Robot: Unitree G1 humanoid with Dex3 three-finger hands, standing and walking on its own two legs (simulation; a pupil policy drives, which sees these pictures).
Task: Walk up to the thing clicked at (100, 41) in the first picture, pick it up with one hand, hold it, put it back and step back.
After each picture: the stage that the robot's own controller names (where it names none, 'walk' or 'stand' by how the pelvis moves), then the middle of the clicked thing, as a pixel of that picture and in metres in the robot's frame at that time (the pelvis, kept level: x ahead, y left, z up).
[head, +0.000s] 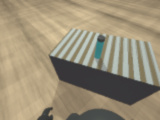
stand; (99, 48) +0.68 -0.04 -0.03
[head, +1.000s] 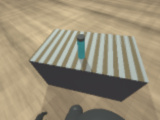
walk; (81, 47) +0.61 +0.15 +0.00
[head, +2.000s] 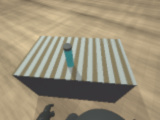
stand; (69, 56) +0.53 +0.23 -0.03
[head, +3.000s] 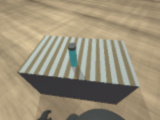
stand; (73, 56) +0.55 +0.20 -0.03
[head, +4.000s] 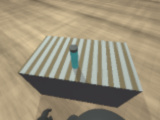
stand; (74, 57) +0.53 +0.18 -0.03
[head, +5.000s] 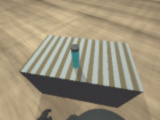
stand; (75, 57) +0.53 +0.17 -0.03
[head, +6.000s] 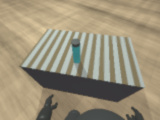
rise first; (76, 52) +0.55 +0.17 -0.03
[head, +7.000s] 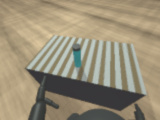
rise first; (77, 56) +0.54 +0.19 -0.03
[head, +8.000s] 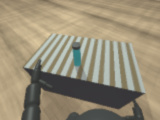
go down; (76, 55) +0.55 +0.17 -0.02
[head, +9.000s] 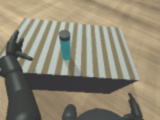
go down; (65, 47) +0.52 +0.18 +0.03
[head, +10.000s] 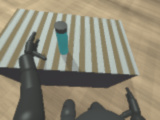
close in; (62, 40) +0.53 +0.18 +0.05
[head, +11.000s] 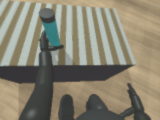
close; (52, 32) +0.56 +0.20 +0.08
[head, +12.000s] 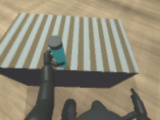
lift; (59, 54) +0.43 +0.19 +0.06
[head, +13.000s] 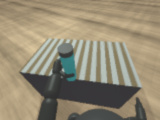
lift; (68, 65) +0.30 +0.15 +0.17
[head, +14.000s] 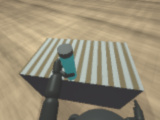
hold; (68, 64) +0.31 +0.15 +0.16
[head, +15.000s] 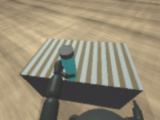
hold; (69, 65) +0.31 +0.15 +0.15
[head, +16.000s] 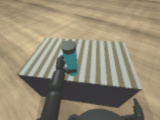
crouch; (71, 61) +0.34 +0.14 +0.16
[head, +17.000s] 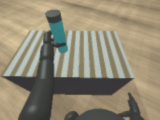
lower; (59, 35) +0.49 +0.18 +0.20
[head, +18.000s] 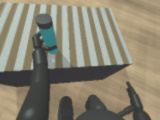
lower; (49, 38) +0.52 +0.19 +0.08
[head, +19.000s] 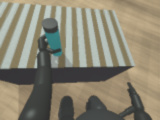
lower; (54, 41) +0.50 +0.18 +0.07
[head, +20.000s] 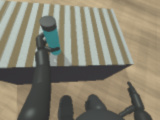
lower; (52, 39) +0.51 +0.18 +0.07
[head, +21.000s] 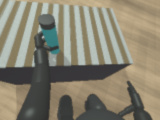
lower; (51, 38) +0.52 +0.18 +0.08
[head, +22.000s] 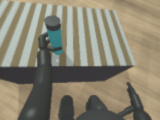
draw back; (55, 39) +0.51 +0.17 +0.08
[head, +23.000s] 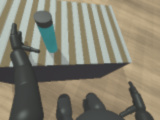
withdraw; (48, 36) +0.52 +0.19 +0.08
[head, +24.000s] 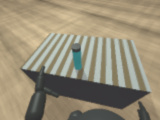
sink last; (77, 57) +0.49 +0.16 +0.02
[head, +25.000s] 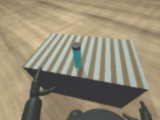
stand; (77, 56) +0.51 +0.17 +0.01
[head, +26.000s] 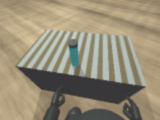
stand; (74, 54) +0.51 +0.18 +0.02
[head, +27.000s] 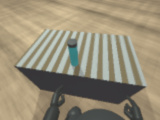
stand; (73, 54) +0.50 +0.18 +0.03
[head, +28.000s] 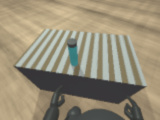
stand; (73, 53) +0.50 +0.18 +0.03
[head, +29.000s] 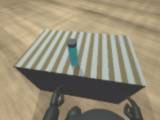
stand; (73, 54) +0.50 +0.18 +0.03
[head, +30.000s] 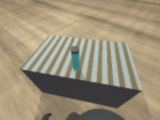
stand; (75, 59) +0.51 +0.17 -0.02
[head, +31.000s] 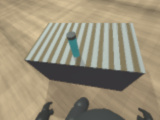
walk; (73, 45) +0.57 +0.21 -0.01
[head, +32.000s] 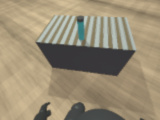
walk; (81, 29) +0.84 +0.18 -0.01
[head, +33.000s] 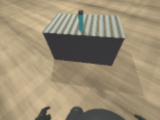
stand; (81, 21) +1.11 +0.23 -0.01
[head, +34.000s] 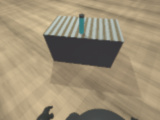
stand; (81, 24) +1.11 +0.20 -0.03
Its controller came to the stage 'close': yes
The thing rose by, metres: 0.22
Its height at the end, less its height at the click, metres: +0.00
